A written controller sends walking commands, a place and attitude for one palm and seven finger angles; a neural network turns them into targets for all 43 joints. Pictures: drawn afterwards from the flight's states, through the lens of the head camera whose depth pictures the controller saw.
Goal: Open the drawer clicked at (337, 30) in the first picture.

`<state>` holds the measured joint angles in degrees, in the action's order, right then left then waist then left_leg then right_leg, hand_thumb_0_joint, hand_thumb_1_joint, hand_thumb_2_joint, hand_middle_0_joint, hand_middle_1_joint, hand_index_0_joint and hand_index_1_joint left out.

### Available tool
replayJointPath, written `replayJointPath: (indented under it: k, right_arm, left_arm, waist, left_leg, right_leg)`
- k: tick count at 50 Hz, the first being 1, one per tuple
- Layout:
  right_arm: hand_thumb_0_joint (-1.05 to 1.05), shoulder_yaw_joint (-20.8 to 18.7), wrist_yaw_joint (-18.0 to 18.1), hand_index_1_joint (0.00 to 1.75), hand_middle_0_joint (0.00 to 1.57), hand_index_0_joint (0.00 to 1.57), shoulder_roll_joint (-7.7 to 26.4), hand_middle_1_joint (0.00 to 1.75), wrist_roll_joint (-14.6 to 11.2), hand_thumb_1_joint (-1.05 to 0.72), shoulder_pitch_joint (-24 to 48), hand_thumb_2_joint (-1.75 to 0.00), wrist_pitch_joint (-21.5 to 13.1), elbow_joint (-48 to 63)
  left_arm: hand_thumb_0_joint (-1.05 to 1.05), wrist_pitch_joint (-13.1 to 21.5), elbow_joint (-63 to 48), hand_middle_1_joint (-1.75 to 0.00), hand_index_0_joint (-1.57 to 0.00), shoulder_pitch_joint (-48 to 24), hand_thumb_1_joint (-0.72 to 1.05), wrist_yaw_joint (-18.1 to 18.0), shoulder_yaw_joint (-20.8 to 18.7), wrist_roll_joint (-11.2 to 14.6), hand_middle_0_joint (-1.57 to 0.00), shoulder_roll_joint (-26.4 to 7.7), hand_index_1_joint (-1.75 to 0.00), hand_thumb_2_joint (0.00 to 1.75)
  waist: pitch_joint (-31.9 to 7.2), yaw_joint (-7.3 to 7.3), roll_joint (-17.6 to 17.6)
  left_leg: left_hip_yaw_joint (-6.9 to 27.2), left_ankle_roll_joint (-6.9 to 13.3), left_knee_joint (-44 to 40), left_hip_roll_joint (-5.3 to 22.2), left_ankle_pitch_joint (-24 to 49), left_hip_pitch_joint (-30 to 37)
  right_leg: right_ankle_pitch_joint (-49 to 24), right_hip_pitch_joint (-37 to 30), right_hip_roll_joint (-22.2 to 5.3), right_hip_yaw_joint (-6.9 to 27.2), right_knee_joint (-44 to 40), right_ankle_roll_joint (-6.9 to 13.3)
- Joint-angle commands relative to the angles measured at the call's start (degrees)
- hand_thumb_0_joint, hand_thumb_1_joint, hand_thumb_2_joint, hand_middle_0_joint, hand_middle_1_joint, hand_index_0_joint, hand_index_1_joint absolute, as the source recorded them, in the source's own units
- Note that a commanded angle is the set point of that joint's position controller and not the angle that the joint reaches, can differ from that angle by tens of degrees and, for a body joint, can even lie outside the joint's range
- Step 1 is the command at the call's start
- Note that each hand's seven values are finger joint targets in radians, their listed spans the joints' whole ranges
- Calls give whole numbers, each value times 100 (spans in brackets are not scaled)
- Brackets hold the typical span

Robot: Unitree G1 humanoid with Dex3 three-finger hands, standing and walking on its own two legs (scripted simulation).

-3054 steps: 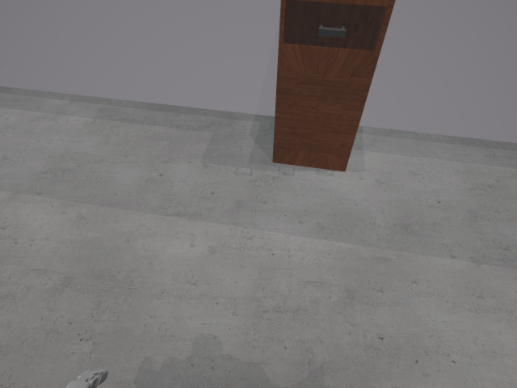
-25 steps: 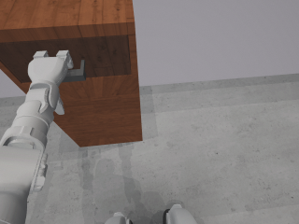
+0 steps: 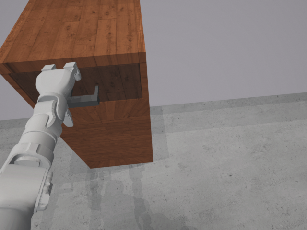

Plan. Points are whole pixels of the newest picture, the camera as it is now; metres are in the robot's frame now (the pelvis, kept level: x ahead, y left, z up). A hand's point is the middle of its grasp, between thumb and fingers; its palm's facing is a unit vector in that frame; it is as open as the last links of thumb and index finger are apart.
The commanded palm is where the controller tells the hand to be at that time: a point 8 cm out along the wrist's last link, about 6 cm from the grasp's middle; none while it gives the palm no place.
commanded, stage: lift the fingers back up to retry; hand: left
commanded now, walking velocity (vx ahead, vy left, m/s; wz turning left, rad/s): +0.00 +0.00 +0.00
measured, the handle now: (83, 95) +0.52 +0.22 +0.01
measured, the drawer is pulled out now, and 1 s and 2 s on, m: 0.00 0.00 0.00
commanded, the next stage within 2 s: re-aim the fingers above the handle in 0.16 s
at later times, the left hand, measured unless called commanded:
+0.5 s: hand (64, 98) +0.45 +0.24 +0.07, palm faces +0.00 +0.00 -1.00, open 13.8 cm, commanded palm +0.43 +0.23 +0.13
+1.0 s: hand (61, 103) +0.43 +0.24 +0.08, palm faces -0.02 +0.05 -1.00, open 13.8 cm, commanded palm +0.42 +0.23 +0.13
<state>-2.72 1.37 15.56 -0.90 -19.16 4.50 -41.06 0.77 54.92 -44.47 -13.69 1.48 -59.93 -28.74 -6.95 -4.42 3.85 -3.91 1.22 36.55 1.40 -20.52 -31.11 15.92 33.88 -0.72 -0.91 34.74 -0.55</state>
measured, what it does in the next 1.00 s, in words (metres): stands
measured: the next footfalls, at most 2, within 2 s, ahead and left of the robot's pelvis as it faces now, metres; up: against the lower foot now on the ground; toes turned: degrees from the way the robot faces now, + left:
none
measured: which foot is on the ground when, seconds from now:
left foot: down 0.00-1.00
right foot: down 0.00-1.00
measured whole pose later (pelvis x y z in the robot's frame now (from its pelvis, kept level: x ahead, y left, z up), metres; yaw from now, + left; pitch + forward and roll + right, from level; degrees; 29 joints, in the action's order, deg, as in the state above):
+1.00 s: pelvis -0.02 -0.02 +0.01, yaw +1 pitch +12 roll +0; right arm -2.7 2.1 15.7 -1.4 -16.5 3.7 -41.3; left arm 0.0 55.7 -43.5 -14.0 2.6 -60.7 -28.9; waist -4.4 -3.2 3.5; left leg -3.3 0.0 32.7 1.5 -17.4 -26.9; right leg 14.3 30.5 -0.5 -1.4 33.2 0.8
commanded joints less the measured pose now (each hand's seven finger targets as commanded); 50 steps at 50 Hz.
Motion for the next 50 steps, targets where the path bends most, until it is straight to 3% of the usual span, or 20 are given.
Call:
replayJointPath:
  k: [1, 4, 7, 10, 12, 14, 15, 18, 20, 22, 26, 29, 35, 36, 38, 41, 44, 45, 46, 50]
  right_arm:
    - [0, -330, 106, 30, 20, 20, 876, 30, -25, -90, -354, -90, -83, 532]
    - [0, -288, 132, 30, 20, 20, 883, 30, -41, -90, -265, -90, -39, 552]
    - [0, -301, 158, 30, 20, 20, 844, 30, -18, -90, -255, -90, -21, 575]
    - [0, -335, 134, 30, 20, 20, 776, 30, 22, -90, -266, -90, -53, 567]
    - [0, -356, 120, 30, 20, 20, 773, 30, 53, -90, -288, -90, -68, 549]
    - [0, -338, 110, 30, 20, 20, 753, 30, 64, -90, -268, -90, -75, 511]
    - [0, -359, 77, 30, 20, 20, 713, 30, 76, -90, -248, -90, -97, 518]
    - [0, -351, 49, 30, 20, 20, 750, 30, 77, -90, -228, -90, -82, 457]
    - [0, -329, 45, 30, 20, 20, 752, 30, 61, -90, -170, -90, -69, 428]
    - [0, -316, 50, 30, 20, 20, 784, 30, 40, -90, -140, -90, -60, 451]
    - [0, -313, 98, 30, 20, 20, 816, 30, 9, -90, -125, -90, -45, 500]
    - [0, -339, 137, 30, 20, 20, 796, 30, 15, -90, -124, -90, -53, 563]
    - [0, -314, 159, 30, 20, 20, 761, 30, 23, -90, -110, -90, -83, 540]
    - [0, -313, 155, 30, 20, 20, 768, 30, 30, -90, -101, -90, -85, 522]
    - [0, -309, 113, 30, 20, 20, 723, 30, 29, -90, -67, -90, -128, 503]
    - [0, -270, 108, 30, 20, 20, 747, 30, 25, -90, 28, -90, -142, 494]
    - [0, -272, 117, 30, 20, 20, 754, 30, -17, -90, 59, -90, -201, 471]
    - [0, -275, 120, 30, 20, 20, 783, 30, -30, -90, 31, -90, -220, 465]
    - [0, -293, 134, 30, 20, 20, 796, 30, -24, -90, 15, -90, -225, 485]
    - [0, -310, 219, 30, 20, 20, 815, 30, -51, -90, -51, -90, -277, 483]
  left_arm:
    - [0, -21, -1336, -120, -30, -2000, -50, 93, -264, 156, -30, -1308, -120, 30]
    - [0, 67, -1247, -120, -30, -1901, -50, 279, -82, 148, -30, -1157, -120, 30]
    - [0, 288, -1549, -120, -30, -2157, -50, 286, -216, 68, -30, -1376, -120, 30]
    - [0, 490, -1934, -120, -30, -2451, -50, 158, -102, 50, -30, -1155, -120, 30]
    - [0, 572, -2035, -120, -30, -2461, -50, 28, -383, 64, -30, -1412, -120, 30]
    - [0, 540, -1921, -120, -30, -2573, -50, -126, -429, 25, -30, -1448, -120, 30]
    - [0, 515, -1997, -120, -30, -2502, -50, -178, -185, 44, -30, -1077, -120, 30]
    - [0, 321, -1665, -120, -30, -2249, -50, -337, -551, 7, -30, -1457, -120, 30]
    - [0, 141, -1488, -120, -30, -2358, -50, -356, -355, -18, -30, -1297, -120, 30]
    - [0, 9, -1250, -120, -30, -2160, -50, -313, -519, -29, -30, -1525, -120, 30]
    - [0, -41, -1250, -120, -30, -2263, -50, -28, -135, 60, -30, -1160, -120, 30]
    - [0, 134, -1542, -120, -30, -2169, -50, 173, -17, 144, -30, -1001, -120, 30]
    - [0, 528, -1833, -120, -30, -2082, -50, -9, -411, 71, -30, -1368, -120, 30]
    - [0, 527, -1774, -120, -30, -2114, -50, -114, -568, 21, -30, -1526, -120, 30]
    - [0, 448, -1669, -120, -30, -2117, -50, -344, -658, -43, -30, -1569, -120, 30]
    - [0, 183, -1341, -120, -30, -2004, -50, -543, -918, -112, -30, -1905, -120, 30]
    - [0, -75, -1097, -120, -30, -2234, -50, -526, -474, -177, -30, -1556, -120, 30]
    - [0, -108, -1090, -120, -30, -2302, -50, -472, -500, -159, -30, -1636, -120, 30]
    - [0, -111, -1086, -120, -30, -2371, -50, -376, -364, -125, -30, -1490, -120, 30]
    - [0, 38, -1135, -120, -30, -2512, -50, 50, 155, 91, -30, -964, -120, 30]
  waist:
    - [-2099, 46, -416]
    - [-1622, 37, -443]
    - [-1802, 58, -208]
    - [-1980, 25, 105]
    - [-2197, 90, 91]
    - [-2213, 65, 78]
    - [-2319, 68, 100]
    - [-2384, 165, -59]
    - [-2211, 96, -105]
    - [-2172, 173, -173]
    - [-2073, 15, -381]
    - [-2124, 32, -377]
    - [-1891, 175, -215]
    - [-1861, 202, -318]
    - [-1811, 252, -149]
    - [-1897, 336, -385]
    - [-1820, 183, -303]
    - [-1880, 177, -248]
    - [-2019, 98, -343]
    - [-1856, -108, -519]
  left_leg:
    - [200, 92, -295, -154, 3183, 1321]
    - [187, 91, -391, -183, 2855, 1236]
    - [199, 80, -373, -210, 2853, 1372]
    - [276, 29, -258, -192, 3249, 1685]
    - [296, 21, -192, -197, 3440, 1705]
    - [285, 9, -165, -222, 3349, 1594]
    - [291, -2, -160, -223, 3443, 1677]
    - [231, 3, -166, -242, 3336, 1470]
    - [179, 13, -248, -256, 3024, 1307]
    - [147, 28, -312, -266, 2886, 1162]
    - [147, 68, -376, -256, 2713, 1213]
    - [139, 110, -386, -267, 2666, 1359]
    - [178, 79, -454, -279, 2520, 1231]
    - [197, 73, -472, -280, 2496, 1139]
    - [157, 57, -492, -289, 2391, 1057]
    - [75, 52, -555, -311, 2121, 795]
    - [21, 58, -621, -293, 1874, 849]
    - [22, 59, -637, -281, 1849, 926]
    - [19, 81, -603, -292, 1890, 999]
    - [57, 138, -595, -293, 1644, 1150]
  right_leg:
    - [-2417, -1656, 278, -94, -267, 165]
    - [-2208, -1462, 262, -112, -330, 169]
    - [-2162, -1480, 248, -65, -290, 198]
    - [-2161, -1261, 265, -91, -221, 214]
    - [-2282, -1384, 270, -75, -164, 212]
    - [-2315, -1385, 270, -86, -118, 210]
    - [-2328, -1373, 268, -101, -110, 207]
    - [-2480, -1610, 264, -87, -89, 206]
    - [-2417, -1611, 246, -91, -143, 197]
    - [-2439, -1805, 230, -69, -163, 205]
    - [-2371, -1824, 228, -60, -285, 182]
    - [-2381, -1846, 229, -28, -327, 168]
    - [-2145, -1738, 238, -28, -292, 210]
    - [-2063, -1784, 239, -30, -291, 220]
    - [-2020, -1759, 237, -10, -268, 228]
    - [-1926, -2050, 209, 46, -297, 198]
    - [-1733, -1878, 199, 43, -376, 176]
    - [-1715, -1886, 198, 46, -397, 175]
    - [-1782, -1976, 196, 76, -429, 165]
    - [-1645, -1779, 173, 89, -557, 114]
